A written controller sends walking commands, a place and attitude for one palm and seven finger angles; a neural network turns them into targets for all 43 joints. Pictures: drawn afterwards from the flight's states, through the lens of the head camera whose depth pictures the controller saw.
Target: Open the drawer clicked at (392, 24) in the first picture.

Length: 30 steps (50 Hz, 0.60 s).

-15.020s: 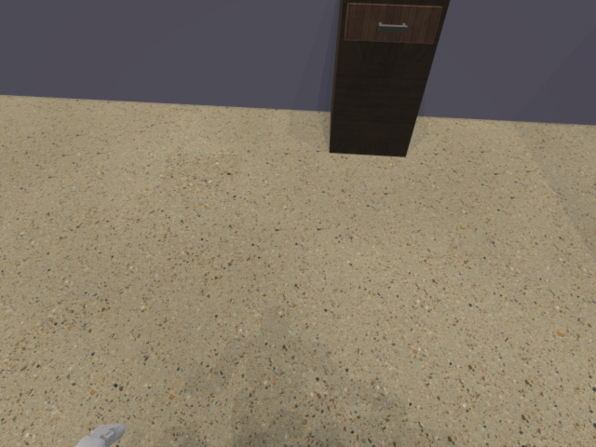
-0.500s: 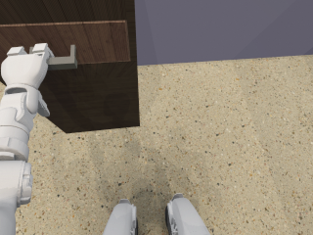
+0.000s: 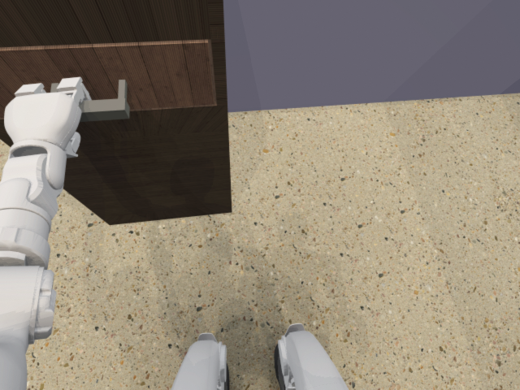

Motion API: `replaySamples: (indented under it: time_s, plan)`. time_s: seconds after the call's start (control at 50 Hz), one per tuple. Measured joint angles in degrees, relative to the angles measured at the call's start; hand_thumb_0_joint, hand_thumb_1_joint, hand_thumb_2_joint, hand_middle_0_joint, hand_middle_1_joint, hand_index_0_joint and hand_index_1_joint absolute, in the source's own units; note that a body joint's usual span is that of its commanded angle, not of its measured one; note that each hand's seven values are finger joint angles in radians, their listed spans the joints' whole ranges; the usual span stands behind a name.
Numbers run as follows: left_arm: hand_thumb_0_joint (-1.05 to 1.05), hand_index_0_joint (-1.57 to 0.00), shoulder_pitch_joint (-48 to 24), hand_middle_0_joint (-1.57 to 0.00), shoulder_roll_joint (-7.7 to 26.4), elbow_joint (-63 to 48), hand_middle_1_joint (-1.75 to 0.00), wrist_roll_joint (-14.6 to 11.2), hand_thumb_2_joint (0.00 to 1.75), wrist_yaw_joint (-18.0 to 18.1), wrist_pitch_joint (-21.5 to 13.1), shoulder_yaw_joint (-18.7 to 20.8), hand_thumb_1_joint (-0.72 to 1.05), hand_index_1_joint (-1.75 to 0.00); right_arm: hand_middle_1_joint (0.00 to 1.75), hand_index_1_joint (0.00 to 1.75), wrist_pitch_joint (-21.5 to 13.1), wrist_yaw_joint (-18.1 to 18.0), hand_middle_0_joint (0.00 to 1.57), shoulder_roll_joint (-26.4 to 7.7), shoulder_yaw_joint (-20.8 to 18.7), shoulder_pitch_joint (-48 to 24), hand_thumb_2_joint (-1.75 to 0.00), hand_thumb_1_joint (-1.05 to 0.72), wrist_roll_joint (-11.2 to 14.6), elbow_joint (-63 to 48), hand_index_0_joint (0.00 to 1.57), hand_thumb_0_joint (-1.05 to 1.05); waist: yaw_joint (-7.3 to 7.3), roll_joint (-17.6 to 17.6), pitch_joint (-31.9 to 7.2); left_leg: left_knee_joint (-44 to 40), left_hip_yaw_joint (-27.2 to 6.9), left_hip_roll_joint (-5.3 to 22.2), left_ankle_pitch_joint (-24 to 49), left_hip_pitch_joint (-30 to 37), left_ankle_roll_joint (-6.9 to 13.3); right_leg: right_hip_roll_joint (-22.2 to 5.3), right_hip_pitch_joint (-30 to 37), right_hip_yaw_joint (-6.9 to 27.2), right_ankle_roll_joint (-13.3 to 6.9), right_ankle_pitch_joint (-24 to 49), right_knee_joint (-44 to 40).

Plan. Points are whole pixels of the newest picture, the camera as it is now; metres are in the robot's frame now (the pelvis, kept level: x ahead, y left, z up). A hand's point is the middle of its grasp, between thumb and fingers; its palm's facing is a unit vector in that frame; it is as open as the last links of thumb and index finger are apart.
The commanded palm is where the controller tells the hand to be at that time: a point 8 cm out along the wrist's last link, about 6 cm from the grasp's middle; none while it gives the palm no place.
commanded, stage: close the thumb around the handle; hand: left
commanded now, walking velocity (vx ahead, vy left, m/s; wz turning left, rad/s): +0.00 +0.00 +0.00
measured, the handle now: (88, 99) +0.55 +0.25 +0.01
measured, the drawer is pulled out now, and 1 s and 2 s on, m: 0.00 0.04 0.05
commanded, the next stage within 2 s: pull the drawer open in 0.18 s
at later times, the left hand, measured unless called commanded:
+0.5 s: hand (66, 142) +0.49 +0.28 -0.01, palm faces -0.09 -0.05 -1.00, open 5.9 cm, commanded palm +0.47 +0.26 +0.04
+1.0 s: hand (64, 163) +0.46 +0.28 -0.01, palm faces -0.06 -0.05 -1.00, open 5.9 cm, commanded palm +0.45 +0.27 +0.04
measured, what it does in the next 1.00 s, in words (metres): stands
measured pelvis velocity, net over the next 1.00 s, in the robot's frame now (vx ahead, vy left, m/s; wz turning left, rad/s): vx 0.04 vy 0.01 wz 0.00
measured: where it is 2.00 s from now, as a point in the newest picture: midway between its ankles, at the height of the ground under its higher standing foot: outside the picture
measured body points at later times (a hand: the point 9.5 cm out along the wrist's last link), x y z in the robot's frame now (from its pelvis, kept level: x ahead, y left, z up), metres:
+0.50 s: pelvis +0.01 +0.00 +0.01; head +0.17 +0.02 +0.43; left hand +0.49 +0.28 +0.05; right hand +0.02 -0.28 -0.12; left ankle -0.01 +0.09 -0.64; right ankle +0.02 -0.13 -0.64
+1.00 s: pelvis +0.04 +0.01 +0.03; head +0.18 +0.02 +0.46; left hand +0.45 +0.28 +0.04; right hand +0.12 -0.26 -0.11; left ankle -0.01 +0.09 -0.64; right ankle +0.02 -0.13 -0.64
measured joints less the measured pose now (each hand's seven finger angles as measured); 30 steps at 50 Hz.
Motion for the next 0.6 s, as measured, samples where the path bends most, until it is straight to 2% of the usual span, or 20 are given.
replaySamples:
  time_s: [0.08,0.14,0.42,0.6]
  plan:
    - [0.0,-0.33,-0.1,-0.4,-0.4,-0.1,-1.33,0.1,0.8,1.1,0.2,0.0,0.67,-1.32,0.3,0.3,0.1,0.3,0.2,0.1,-0.1,-0.1,-0.9,-0.9,-0.1,0.3,0.2,0.0,0.2,0.1,0.1,0.1,-0.1,-0.1,-0.1,-0.1,0.0,-0.1,0.0,-0.1,0.0,-0.1,0.1]
    - [0.0,-0.34,-0.1,-0.4,-0.7,0.2,-1.34,0.0,0.83,1.4,0.5,-0.1,0.75,-1.33,0.3,0.3,0.3,0.4,0.2,0.1,0.0,-0.3,-0.9,-0.9,-0.1,0.4,0.2,0.0,0.22,0.0,0.0,0.0,0.0,-0.1,0.0,0.0,0.0,-0.1,0.1,0.0,0.1,-0.1,0.0]
    - [0.01,-0.32,0.5,-0.41,-1.1,-0.2,-1.35,-0.5,0.79,0.4,2.2,-0.2,0.76,-1.35,0.3,0.3,0.6,0.4,0.2,0.0,-0.2,-1.1,-0.9,-0.9,0.1,-0.4,0.2,0.0,0.03,-0.3,0.2,-1.2,0.2,0.1,0.3,1.4,0.0,0.1,1.4,0.2,0.0,0.4,-1.3]
    - [0.01,-0.27,6.6,-0.41,-2.4,-5.5,-1.35,-1.1,0.8,0.5,2.0,1.1,0.77,-1.35,0.3,0.3,1.3,0.6,0.2,-0.1,-0.6,-0.7,-0.9,-0.9,0.4,-0.9,0.2,0.0,1.13,-0.3,0.0,-3.1,1.4,0.5,-0.2,4.2,0.4,0.4,3.6,1.5,0.3,0.2,-2.8]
